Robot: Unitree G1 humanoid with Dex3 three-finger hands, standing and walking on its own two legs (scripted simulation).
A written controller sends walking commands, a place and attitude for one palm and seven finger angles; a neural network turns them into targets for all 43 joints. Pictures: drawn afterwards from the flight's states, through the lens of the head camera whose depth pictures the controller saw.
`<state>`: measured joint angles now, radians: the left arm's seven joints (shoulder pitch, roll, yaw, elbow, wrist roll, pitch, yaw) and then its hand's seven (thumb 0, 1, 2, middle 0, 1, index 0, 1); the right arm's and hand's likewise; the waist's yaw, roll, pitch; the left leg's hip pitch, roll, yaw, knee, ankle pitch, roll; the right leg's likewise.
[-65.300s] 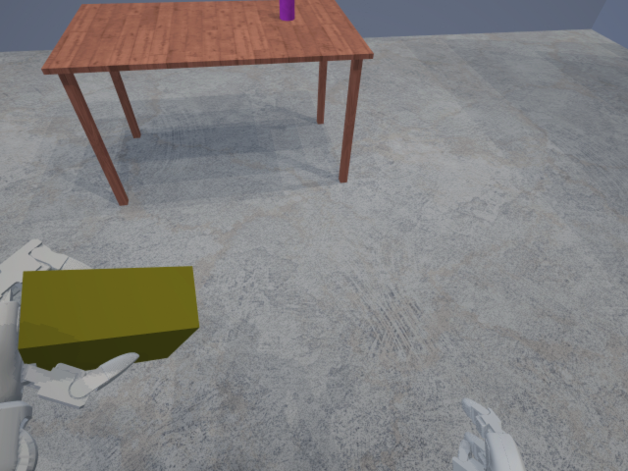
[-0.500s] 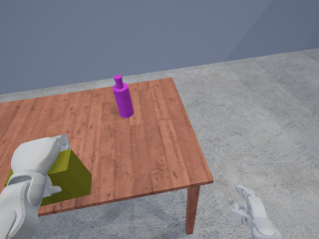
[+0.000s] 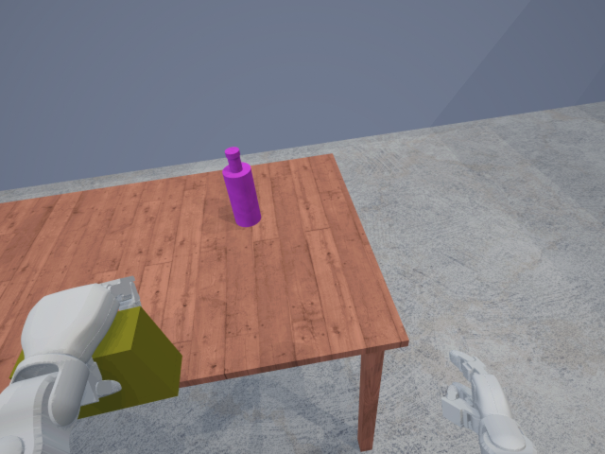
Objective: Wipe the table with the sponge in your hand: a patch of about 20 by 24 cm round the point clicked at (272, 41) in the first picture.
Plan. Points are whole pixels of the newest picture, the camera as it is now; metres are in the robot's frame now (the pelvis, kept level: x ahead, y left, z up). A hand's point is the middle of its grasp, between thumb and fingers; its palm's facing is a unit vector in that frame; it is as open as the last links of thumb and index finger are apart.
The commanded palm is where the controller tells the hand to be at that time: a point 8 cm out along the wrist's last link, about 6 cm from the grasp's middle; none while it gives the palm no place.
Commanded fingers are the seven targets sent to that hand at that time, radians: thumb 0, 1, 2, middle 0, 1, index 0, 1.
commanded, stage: bring the sponge back beside the body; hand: left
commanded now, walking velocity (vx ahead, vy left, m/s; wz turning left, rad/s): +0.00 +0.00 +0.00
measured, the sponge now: (116, 372) +0.18 +0.29 +0.04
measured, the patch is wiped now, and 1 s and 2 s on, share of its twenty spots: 1.00 1.00 1.00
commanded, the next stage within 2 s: step back with the hand held close in 0.22 s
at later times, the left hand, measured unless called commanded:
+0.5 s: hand (151, 322) +0.21 +0.23 +0.12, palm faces +0.22 -0.83 -0.51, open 10.1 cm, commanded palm +0.16 +0.27 +0.18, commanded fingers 0.00 0.10 1.30 -1.20 -1.60 -1.20 -1.60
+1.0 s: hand (112, 324) +0.19 +0.26 +0.14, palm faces +0.31 -0.86 -0.41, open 10.1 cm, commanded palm +0.14 +0.30 +0.18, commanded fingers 0.00 0.10 1.30 -1.20 -1.60 -1.20 -1.60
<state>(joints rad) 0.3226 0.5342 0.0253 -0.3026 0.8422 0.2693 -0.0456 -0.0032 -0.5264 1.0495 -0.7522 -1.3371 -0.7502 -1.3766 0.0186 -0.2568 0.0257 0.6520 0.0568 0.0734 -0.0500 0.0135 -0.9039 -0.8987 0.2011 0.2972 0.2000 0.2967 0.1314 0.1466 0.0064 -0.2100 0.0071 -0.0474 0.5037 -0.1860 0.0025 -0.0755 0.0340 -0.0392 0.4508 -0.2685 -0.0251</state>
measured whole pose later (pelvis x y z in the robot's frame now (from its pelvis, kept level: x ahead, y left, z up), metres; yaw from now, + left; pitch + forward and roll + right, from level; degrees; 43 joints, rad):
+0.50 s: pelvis +0.00 -0.01 -0.01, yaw +0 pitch -2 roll -2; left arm 0.39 0.42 0.22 -0.40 0.04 0.03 0.02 -0.01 -0.54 1.04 -0.75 -1.35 -0.76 -1.38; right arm 0.14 -0.23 0.06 0.50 0.03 0.00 -0.06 0.01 -0.90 -0.90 0.20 0.30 0.20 0.30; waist 0.07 0.06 0.03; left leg -0.33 0.02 -0.07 0.58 -0.21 0.03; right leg -0.19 0.06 -0.05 0.51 -0.28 -0.04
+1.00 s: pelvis -0.02 +0.02 -0.01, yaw +0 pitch +1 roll -3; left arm 0.51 0.40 0.31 -0.53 -0.06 -0.08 0.11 -0.01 -0.54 1.05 -0.76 -1.36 -0.76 -1.39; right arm 0.21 -0.22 0.03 0.56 0.02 -0.05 -0.08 0.01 -0.90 -0.90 0.20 0.30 0.20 0.30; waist 0.01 0.03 -0.02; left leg -0.46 -0.01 -0.05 0.64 -0.20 0.03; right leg -0.33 0.02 -0.03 0.59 -0.28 0.01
